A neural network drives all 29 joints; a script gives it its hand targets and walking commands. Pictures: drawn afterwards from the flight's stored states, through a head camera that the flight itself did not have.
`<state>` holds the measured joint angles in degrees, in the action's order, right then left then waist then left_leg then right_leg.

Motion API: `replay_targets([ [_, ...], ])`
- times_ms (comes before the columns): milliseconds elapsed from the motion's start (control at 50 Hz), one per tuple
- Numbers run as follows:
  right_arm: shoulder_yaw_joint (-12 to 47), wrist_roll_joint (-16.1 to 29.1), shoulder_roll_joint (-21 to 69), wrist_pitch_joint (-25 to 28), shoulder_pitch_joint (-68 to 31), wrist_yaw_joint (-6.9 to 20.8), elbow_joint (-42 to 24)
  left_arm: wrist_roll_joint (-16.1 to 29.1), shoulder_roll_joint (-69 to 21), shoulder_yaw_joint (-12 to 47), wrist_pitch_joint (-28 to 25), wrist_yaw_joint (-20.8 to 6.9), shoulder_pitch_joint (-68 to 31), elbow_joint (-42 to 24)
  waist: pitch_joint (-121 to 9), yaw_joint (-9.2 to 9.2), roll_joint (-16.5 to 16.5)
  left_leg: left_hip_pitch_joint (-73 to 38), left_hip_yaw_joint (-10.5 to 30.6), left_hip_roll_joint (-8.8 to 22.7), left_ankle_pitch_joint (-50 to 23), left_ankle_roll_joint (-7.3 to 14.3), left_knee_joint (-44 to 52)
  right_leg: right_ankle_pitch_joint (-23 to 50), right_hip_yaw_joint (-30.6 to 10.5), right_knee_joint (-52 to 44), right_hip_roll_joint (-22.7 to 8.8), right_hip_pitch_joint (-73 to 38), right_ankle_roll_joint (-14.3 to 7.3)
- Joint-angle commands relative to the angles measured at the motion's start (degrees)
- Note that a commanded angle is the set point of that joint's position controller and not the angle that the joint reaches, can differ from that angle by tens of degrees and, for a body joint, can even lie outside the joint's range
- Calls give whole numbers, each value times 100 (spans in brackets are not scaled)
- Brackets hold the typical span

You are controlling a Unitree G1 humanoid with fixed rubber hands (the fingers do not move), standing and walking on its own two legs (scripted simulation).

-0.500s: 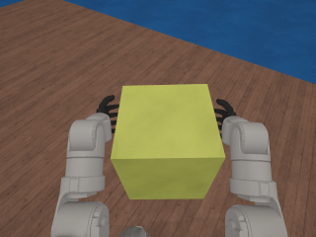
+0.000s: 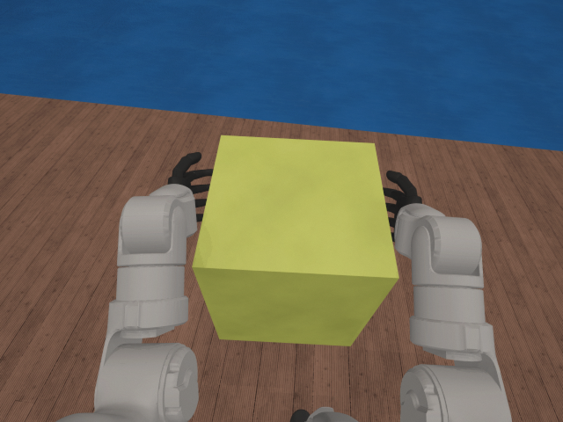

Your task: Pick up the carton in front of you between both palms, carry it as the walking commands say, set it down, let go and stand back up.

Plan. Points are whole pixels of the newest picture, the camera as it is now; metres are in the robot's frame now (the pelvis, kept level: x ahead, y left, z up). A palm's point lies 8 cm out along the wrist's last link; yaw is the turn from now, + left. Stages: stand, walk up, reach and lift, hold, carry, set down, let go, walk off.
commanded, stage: carry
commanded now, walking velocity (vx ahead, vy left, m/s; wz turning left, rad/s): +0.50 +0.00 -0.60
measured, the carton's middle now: (290, 249) +0.36 -0.02 +0.04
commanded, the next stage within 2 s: none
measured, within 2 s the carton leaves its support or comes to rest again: neither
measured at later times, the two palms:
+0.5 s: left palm (258, 90) +0.70 +0.03 +0.09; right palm (408, 120) +0.62 -0.26 +0.07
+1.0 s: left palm (278, 39) +0.95 -0.03 +0.08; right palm (398, 52) +0.90 -0.32 +0.07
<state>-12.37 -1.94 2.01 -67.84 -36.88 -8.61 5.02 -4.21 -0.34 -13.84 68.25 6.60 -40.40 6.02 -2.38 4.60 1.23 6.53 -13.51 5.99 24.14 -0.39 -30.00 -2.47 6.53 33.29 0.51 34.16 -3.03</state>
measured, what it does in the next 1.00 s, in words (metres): goes down: right foot, then left foot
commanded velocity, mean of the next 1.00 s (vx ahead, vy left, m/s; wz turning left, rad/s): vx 0.50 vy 0.00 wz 0.12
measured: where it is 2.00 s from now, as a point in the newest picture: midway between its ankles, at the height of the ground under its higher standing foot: (274, 214)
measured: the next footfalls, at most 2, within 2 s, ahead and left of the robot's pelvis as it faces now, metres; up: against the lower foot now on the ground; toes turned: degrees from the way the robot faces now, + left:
right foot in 0.06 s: +0.18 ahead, -0.07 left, -0.03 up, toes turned -7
left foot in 0.54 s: +0.53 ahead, -0.01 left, -0.05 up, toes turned -15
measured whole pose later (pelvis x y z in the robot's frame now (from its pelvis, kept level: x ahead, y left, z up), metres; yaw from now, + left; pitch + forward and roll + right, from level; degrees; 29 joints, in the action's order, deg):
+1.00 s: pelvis +0.57 -0.12 -0.06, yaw -7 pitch +6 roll +0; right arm -10.5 -0.4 -2.4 -68.1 -40.7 -8.0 12.5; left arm -6.2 -2.4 -13.7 66.5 7.0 -38.7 9.0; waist -6.0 2.3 -1.9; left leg 24.9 1.5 -3.4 29.6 3.7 -53.9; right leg -8.1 4.3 33.2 -0.1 25.5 -2.2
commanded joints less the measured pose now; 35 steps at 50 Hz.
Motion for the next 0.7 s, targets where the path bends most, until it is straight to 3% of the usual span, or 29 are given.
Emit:
replay_targets([
  [0, 3765, 2590, 6019, 163, -4330, 1636, -435, 1791, -5890, 3430, -36, -1039, -2903, 259, -2258, -374, -1286, -1012, 89, 742, -5767, -61, -1027, 878, 603, -826, 567, -1785, -286],
  [20, 3760, 2569, 6009, 185, -4324, 1643, -309, 1789, -5933, 3384, -52, -1082, -2869, 351, -2474, -674, -1059, -527, -75, 605, -5101, -185, -2101, 1384, 453, -1271, 425, -2791, -425],
  [40, 3760, 2528, 6007, 214, -4415, 1651, -214, 1794, -5983, 3328, -57, -1145, -2803, 466, -2593, -841, -506, 984, 206, 352, -2232, -235, -3307, 1755, -467, -692, -212, -4152, -526],
  [60, 3725, 2464, 6160, 177, -4254, 1661, -12, 1780, -5894, 3253, -66, -1182, -2765, 615, -2913, -583, 773, 2699, 548, -135, 1138, -356, -4525, 4964, -2309, 582, -1491, -5653, -979],
  [80, 3600, 2384, 6187, 171, -4153, 1634, 86, 1781, -5801, 3261, -110, -1225, -2759, 675, -3669, -839, 1258, 3752, 1171, -603, 1285, -432, -5728, 3554, -3671, -11, -1913, -6415, -1958],
  [100, 3630, 2378, 6239, 209, -4391, 1590, -100, 1989, -6096, 3359, -155, -1300, -2906, 540, -3394, -918, 901, 4300, 1520, -331, 1057, -298, -5822, 2324, -3614, -380, -1749, -6079, -1927],
  [120, 3693, 2390, 6336, 247, -4693, 1540, -366, 2215, -6351, 3533, -206, -1358, -3346, 197, -2992, -871, 443, 4334, 1649, -104, 683, -214, -5378, 1934, -3257, -475, -1522, -5404, -1652],
  [140, 3723, 2416, 6389, 282, -4870, 1474, -586, 2439, -6552, 3707, -242, -1389, -3718, -136, -2691, -764, 47, 4074, 1618, 5, 399, -236, -4904, 2088, -3004, -560, -1370, -4671, -1475],
  [160, 3728, 2395, 6411, 311, -4880, 1392, -731, 2645, -6682, 3895, -267, -1394, -3991, -406, -2622, -697, -39, 3761, 1598, 62, 255, -272, -4551, 2025, -2857, -650, -1318, -4169, -1398],
  [200, 3736, 2279, 6370, 361, -4550, 1233, -898, 2923, -6801, 4125, -301, -1380, -4076, -735, -2694, -655, 19, 3510, 1509, 47, 84, -350, -4194, 2044, -2636, -731, -1169, -3772, -1380],
  [300, 3858, 1921, 6011, 446, -3877, 1048, -1122, 3001, -6562, 4310, -333, -1400, -3602, -945, -2817, -789, 200, 4085, 1393, -152, -962, -326, -3125, 3617, -2349, -217, -817, -4228, -1195],
  [400, 3996, 1861, 5549, 358, -3923, 1017, -1356, 2907, -6111, 4318, -248, -1396, -3341, -985, -2560, -1029, 313, 3824, 1183, -584, -2083, -105, -1258, 3736, -2217, 106, -334, -4296, -942],
  [440, 3948, 1802, 5373, 261, -3797, 1053, -1192, 2800, -5964, 4246, -199, -1397, -3086, -724, -2449, -1153, 313, 3245, 842, -807, -2853, 15, -94, 3577, -1903, 212, -179, -4308, -729],
  [460, 3924, 1789, 5321, 214, -3735, 1090, -1062, 2736, -5918, 4203, -191, -1402, -3008, -569, -2396, -1146, 368, 2631, 744, -885, -3346, 101, 373, 3374, -1816, 289, -165, -4079, -600],
  [480, 3894, 1783, 5292, 176, -3705, 1134, -904, 2669, -5897, 4153, -186, -1409, -2934, -378, -2408, -1005, 474, 1933, 646, -921, -3619, 189, 646, 3475, -1704, 565, -205, -3843, -475],
  [500, 3844, 1766, 5290, 152, -3634, 1182, -714, 2624, -5889, 4104, -181, -1422, -2962, -205, -2547, -681, 458, 1010, 552, -870, -3929, 254, 946, 3525, -1348, 1200, -175, -3536, -282],
  [520, 3739, 1749, 5211, 134, -3557, 1231, -549, 2585, -5880, 4055, -176, -1444, -3027, -52, -2764, -307, 236, -228, 969, -430, -4458, 391, 612, 2671, -1060, 2114, -58, -2671, -111],
  [540, 3588, 1740, 5129, 118, -3488, 1279, -342, 2557, -5891, 3987, -151, -1466, -3113, 108, -3137, -208, -594, -1715, 2514, 871, -7013, 816, -478, -267, -841, 3189, 250, -1264, 73],
  [560, 3495, 1707, 5010, 144, -3487, 1306, -71, 2514, -6060, 3824, -103, -1468, -3055, 370, -3545, -28, -1954, -3119, 4585, 1794, -6464, 2127, -272, -3183, -826, 4891, 893, 663, 495],
  [580, 3526, 1894, 5349, 155, -3415, 1368, 58, 2451, -6055, 3818, -114, -1440, -3079, 355, -3594, -29, -1444, -2904, 4800, 1581, -4538, 2094, 36, -3031, -926, 5137, 554, 941, 286],
  [600, 3642, 2120, 5693, 188, -3840, 1446, -197, 2417, -6164, 3768, -154, -1407, -3323, 210, -3249, -34, -1035, -2320, 4429, 1203, -3518, 1875, 311, -2753, -899, 4806, 339, 1026, 205],
  [620, 3781, 2386, 6010, 201, -4387, 1512, -492, 2357, -6271, 3702, -199, -1362, -3540, 41, -2896, -88, -464, -1659, 4100, 986, -3185, 1677, 510, -2472, -851, 4236, 164, 878, 183],
  [640, 3901, 2644, 6260, 212, -4854, 1561, -743, 2309, -6321, 3641, -227, -1299, -3642, -63, -2685, -155, -340, -1131, 3859, 819, -2886, 1520, 707, -2388, -826, 3609, 51, 613, 203],
  [680, 4040, 2969, 6501, 236, -5237, 1607, -947, 2233, -6318, 3591, -250, -1164, -3640, -218, -2577, -213, -569, -490, 3425, 613, -2521, 1372, 938, -2641, -641, 2487, 81, -47, 281],
])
